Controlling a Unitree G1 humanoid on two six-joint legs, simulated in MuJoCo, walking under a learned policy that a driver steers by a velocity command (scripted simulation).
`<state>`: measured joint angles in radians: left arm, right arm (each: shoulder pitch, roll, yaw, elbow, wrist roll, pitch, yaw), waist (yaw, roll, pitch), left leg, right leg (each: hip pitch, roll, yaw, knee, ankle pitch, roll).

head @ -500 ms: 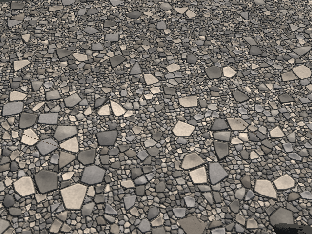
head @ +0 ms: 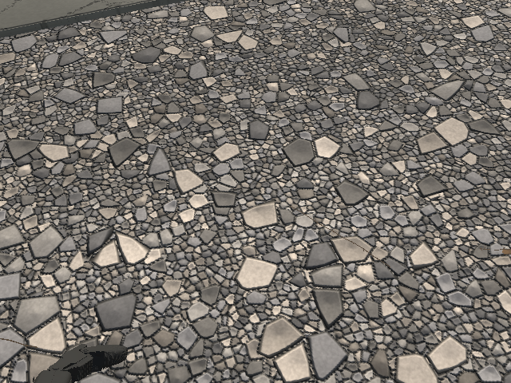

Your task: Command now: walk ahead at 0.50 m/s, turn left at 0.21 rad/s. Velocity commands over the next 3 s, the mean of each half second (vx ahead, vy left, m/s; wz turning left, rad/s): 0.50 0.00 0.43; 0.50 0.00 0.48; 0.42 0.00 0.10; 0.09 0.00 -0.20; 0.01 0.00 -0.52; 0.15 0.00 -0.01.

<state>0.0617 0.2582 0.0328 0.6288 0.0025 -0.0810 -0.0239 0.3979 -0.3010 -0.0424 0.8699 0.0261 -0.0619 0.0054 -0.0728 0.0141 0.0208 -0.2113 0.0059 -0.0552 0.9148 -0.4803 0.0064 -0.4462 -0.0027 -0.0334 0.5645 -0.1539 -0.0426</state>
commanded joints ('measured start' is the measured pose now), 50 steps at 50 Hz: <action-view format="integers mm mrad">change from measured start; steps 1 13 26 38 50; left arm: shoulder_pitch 275 192 210 -39 361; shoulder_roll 150 155 143 84 247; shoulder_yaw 53 67 41 29 92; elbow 26 123 84 15 113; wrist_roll -2 9 -18 10 -4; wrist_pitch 1 -30 -38 -21 -44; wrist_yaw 11 29 23 22 -8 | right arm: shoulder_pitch -80 -258 23 -98 101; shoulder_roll -133 -19 -225 -150 -47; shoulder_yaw -27 -17 -96 -71 -21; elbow -113 -169 -217 -218 -182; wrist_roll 16 -7 -3 -7 3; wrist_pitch -35 18 18 5 0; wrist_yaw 0 23 28 -19 -19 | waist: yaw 161 108 -49 27 143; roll -133 -56 123 57 -308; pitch -142 41 -365 -20 -342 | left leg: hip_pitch -562 -459 601 -52 -476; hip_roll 73 107 320 70 -99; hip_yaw -48 -1 -745 -186 -122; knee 332 -127 -609 -678 314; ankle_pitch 66 550 112 494 -95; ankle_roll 13 -11 397 228 21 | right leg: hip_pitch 576 345 -322 -104 797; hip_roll -333 -234 13 -40 -388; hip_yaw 448 -64 130 80 817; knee -272 -451 836 106 -259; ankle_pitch -120 237 -433 195 -264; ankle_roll -187 -127 57 119 -269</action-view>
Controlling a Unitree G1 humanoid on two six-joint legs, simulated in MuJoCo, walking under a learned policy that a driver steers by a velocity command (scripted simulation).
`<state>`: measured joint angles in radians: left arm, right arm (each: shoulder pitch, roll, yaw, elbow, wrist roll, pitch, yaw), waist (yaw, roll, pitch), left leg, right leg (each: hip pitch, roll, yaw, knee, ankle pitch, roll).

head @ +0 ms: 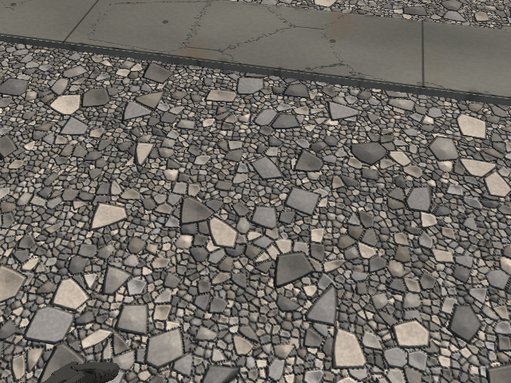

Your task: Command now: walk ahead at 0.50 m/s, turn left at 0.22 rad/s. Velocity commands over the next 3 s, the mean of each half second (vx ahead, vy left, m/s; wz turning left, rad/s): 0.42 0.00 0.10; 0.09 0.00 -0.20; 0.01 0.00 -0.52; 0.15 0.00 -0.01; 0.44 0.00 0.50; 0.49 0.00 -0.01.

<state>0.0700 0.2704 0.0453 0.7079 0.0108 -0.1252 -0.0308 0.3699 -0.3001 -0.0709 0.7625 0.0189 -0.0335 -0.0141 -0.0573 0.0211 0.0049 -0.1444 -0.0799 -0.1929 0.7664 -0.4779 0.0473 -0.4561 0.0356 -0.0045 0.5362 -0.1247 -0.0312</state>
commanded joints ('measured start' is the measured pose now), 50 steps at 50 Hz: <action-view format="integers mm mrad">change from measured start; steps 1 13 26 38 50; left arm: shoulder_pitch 304 245 368 196 107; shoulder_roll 166 162 160 122 203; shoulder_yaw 58 39 11 21 73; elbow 26 78 136 106 29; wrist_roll -28 -26 -36 1 -36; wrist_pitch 4 25 70 161 133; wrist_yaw -1 21 27 62 84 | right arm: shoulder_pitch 30 -274 -90 -322 -320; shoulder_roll -126 -12 -88 -105 -36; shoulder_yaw -12 18 -2 -3 -11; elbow -82 -151 -89 -20 -22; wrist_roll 18 -14 -23 -31 -8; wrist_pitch -31 -43 -26 11 18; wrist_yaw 2 22 37 -2 -22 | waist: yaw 145 116 7 95 80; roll -190 -91 120 102 -158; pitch -174 21 -321 -57 -105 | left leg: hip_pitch -631 -488 351 -243 -355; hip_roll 42 172 429 283 44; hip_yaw -11 158 -201 59 141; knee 536 -62 -302 -505 11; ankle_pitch -40 475 1035 100 32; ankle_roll -15 -60 263 128 -90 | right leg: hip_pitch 698 332 -124 250 380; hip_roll -404 -211 -54 -78 -259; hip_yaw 711 134 118 -9 370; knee -256 -396 674 115 -131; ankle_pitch -416 167 -550 -115 423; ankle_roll -239 -174 79 38 -156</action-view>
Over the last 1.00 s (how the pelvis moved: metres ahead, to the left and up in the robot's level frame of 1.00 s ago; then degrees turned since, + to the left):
0.55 0.12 0.00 30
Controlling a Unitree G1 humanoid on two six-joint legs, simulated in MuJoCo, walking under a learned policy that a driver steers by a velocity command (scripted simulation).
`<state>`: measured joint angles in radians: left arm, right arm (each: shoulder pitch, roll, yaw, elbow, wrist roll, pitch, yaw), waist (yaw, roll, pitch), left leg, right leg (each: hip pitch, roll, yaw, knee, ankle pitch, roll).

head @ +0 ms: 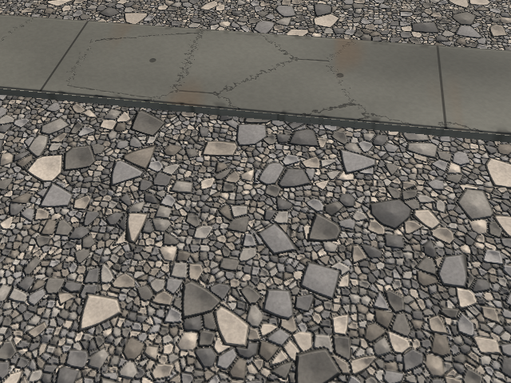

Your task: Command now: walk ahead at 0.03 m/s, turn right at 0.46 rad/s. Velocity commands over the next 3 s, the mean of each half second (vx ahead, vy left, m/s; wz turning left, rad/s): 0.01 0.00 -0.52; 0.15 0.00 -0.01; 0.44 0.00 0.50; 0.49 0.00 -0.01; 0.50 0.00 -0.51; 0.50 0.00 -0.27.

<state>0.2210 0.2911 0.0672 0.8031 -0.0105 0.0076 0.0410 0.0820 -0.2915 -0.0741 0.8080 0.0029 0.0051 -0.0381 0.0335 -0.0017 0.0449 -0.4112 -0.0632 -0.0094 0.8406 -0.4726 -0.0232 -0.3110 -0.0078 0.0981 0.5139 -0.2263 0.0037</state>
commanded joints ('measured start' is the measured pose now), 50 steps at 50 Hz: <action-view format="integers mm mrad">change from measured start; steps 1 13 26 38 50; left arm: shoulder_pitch -49 6 -80 -39 -3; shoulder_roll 185 149 92 120 163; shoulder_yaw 55 70 30 21 56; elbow -69 -67 -173 -84 -14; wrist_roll -14 -7 -3 9 3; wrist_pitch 14 45 50 -30 -87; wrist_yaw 15 11 -41 -23 -20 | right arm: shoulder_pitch -28 -34 32 68 8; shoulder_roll -39 -101 -202 -141 -76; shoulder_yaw -4 -8 -40 -27 -8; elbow -66 -78 -29 37 0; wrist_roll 12 -15 16 22 22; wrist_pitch -24 -26 2 7 -34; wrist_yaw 8 2 20 24 56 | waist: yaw -9 -4 -51 -7 5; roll -151 124 151 -162 -95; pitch -162 -47 -87 -72 21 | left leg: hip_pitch -33 289 358 -160 -220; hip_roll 16 310 376 145 182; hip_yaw -36 -146 -8 6 -12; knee -122 -550 -491 165 -88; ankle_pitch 64 573 691 126 237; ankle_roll -26 221 244 -32 23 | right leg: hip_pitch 223 -312 -45 249 275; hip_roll -201 20 -20 -232 -308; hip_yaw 264 33 -138 152 -13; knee -105 680 121 -347 -437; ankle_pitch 533 -172 -120 -192 -168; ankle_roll -188 82 39 -219 -194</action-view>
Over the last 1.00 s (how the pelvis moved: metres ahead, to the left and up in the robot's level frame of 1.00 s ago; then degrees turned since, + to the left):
0.33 0.02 0.02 -8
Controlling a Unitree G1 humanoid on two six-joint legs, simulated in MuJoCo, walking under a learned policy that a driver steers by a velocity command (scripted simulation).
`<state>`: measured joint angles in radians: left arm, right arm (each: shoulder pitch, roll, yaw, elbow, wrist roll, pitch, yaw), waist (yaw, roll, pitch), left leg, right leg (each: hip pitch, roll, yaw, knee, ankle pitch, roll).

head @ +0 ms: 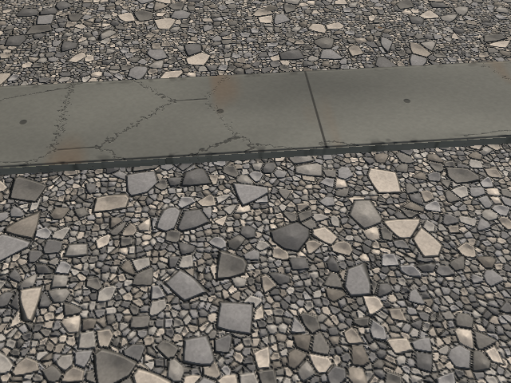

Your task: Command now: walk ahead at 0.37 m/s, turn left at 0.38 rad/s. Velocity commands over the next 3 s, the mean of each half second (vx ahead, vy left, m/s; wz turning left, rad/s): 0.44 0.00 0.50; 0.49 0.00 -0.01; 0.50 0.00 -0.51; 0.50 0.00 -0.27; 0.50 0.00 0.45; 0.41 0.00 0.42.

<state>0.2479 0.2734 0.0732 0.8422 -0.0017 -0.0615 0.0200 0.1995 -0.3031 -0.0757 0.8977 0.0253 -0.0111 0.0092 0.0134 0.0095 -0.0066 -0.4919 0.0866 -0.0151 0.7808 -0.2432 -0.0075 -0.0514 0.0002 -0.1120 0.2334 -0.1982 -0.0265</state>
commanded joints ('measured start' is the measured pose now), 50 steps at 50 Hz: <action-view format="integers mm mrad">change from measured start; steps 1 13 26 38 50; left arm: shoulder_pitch -27 -143 -384 19 85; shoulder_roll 185 154 52 125 184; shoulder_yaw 53 17 -5 20 35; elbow -50 -154 -222 -112 -90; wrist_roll -8 -39 -4 -21 -31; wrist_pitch -17 -84 -65 -49 -15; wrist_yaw -1 -27 -58 -57 -13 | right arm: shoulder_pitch -117 182 225 110 -170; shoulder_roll -61 -171 -125 -133 -41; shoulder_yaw -3 -37 -23 3 32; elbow -97 -95 -108 -181 -289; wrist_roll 0 -6 -1 5 -26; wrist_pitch -18 -72 -60 -85 -102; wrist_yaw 13 22 -38 -15 -3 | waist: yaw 26 -103 -102 72 46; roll -105 115 74 -76 -78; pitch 77 -46 71 -121 20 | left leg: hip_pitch -125 641 370 -246 71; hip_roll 33 234 49 -70 -75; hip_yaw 5 -598 -211 -131 -43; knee -47 -567 -594 573 -203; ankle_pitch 6 -248 245 -183 306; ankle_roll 12 326 195 47 -54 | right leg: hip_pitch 9 -850 -525 234 -241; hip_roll -316 -78 -6 -289 -111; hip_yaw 173 179 131 697 378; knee -150 1037 266 44 -28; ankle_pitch -187 -212 388 -129 140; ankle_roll -159 3 59 -274 -190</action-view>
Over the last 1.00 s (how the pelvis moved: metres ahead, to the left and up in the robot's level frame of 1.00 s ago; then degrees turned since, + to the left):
0.04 -0.03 0.01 -14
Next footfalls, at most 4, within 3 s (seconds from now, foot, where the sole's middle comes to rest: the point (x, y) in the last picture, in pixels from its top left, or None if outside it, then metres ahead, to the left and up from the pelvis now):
0.18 left None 0.15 0.18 -0.79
0.68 right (230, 373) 0.55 0.10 -0.79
1.14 left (129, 312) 0.72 0.40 -0.79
1.64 right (226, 235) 1.00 0.14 -0.79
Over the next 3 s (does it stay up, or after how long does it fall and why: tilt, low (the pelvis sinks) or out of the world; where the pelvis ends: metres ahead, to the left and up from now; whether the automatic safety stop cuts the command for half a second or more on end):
stays up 1.62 0.24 0.01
